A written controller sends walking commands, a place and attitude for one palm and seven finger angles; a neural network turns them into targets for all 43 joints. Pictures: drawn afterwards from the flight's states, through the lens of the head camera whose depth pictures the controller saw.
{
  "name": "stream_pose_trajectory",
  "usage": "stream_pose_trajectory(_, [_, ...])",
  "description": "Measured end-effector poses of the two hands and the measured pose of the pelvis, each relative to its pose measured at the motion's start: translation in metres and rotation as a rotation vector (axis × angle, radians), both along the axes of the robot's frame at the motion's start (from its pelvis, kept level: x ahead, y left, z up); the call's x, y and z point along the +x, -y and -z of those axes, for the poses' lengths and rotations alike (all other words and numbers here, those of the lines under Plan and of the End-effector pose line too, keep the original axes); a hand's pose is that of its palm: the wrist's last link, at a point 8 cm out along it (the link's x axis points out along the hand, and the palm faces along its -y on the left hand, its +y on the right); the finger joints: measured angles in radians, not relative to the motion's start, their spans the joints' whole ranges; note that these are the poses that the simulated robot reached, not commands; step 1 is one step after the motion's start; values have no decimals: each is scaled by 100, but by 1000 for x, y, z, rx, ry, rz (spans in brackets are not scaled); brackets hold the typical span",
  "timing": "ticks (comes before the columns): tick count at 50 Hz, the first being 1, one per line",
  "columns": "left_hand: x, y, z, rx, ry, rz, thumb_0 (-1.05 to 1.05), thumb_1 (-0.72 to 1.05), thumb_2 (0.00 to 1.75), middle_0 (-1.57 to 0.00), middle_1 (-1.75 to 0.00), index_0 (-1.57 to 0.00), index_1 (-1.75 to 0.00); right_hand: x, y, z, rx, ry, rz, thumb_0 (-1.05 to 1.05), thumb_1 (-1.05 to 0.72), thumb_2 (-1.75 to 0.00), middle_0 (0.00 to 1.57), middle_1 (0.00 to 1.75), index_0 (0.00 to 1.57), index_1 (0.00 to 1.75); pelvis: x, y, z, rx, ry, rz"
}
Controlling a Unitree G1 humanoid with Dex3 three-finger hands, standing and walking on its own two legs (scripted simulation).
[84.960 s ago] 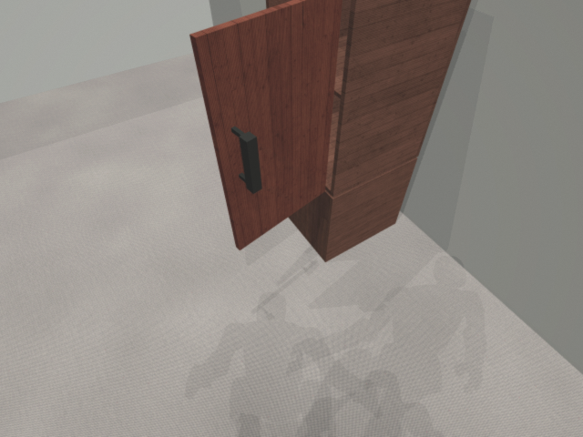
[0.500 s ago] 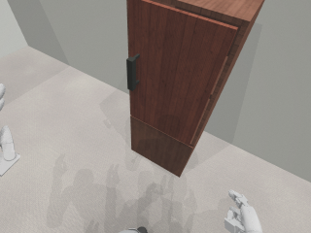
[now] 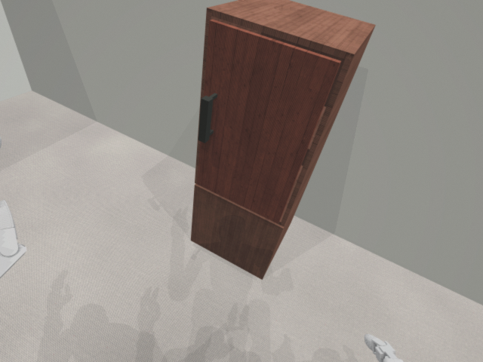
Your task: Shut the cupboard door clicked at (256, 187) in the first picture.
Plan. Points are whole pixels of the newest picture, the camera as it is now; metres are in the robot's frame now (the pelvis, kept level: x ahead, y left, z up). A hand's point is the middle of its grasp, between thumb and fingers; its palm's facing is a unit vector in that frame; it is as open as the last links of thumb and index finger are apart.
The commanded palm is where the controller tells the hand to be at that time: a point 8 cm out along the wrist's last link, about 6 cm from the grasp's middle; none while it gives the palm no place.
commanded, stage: stop stepping back and stand still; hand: left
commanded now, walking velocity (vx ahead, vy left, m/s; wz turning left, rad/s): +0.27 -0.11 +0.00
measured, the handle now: (209, 117) +0.79 +0.21 +0.00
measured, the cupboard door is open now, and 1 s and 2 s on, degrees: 0 0 0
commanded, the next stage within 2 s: let the arm hang, fingers relaxed in 1.00 s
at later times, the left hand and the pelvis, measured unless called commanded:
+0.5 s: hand (15, 255) +0.15 +0.29 +0.18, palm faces +0.47 -0.73 -0.50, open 7.4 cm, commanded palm +0.10 +0.30 +0.19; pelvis -0.05 +0.00 +0.01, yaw -1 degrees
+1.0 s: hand (52, 240) +0.18 +0.27 +0.17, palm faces +0.40 -0.78 -0.49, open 7.4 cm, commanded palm +0.12 +0.30 +0.19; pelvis -0.02 +0.01 +0.01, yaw -1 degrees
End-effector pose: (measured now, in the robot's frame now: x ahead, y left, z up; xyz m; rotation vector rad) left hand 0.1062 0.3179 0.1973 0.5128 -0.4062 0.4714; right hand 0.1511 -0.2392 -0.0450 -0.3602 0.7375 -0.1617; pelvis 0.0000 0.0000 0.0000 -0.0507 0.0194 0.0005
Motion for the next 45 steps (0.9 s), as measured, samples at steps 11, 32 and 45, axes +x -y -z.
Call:
stream_pose_trajectory(11, [28, -1, 10, -116, -62, 113, 2, 90, 90, -21, -30, -20, -30, -96, -43, 4, 126, -31, 97, 2, -90, -90, 20, 30, 21, 30, -49, -14, -16, -7, 32, -4])
stream_pose_trajectory(32, [11, 21, 21, -113, -93, -12, 2, 89, 89, -21, -30, -20, -30, -50, 20, 33, 65, -20, 79, 2, -90, -90, 20, 30, 21, 30, -30, 2, 5, 50, 52, -11])
stream_pose_trajectory(45, [34, 18, -8, 63, -136, 33, 2, 89, 89, -22, -30, -21, -30, -14, -12, 27, 170, 20, 53, 1, -90, -90, 20, 30, 21, 30, -23, 1, -2, 58, 8, 13])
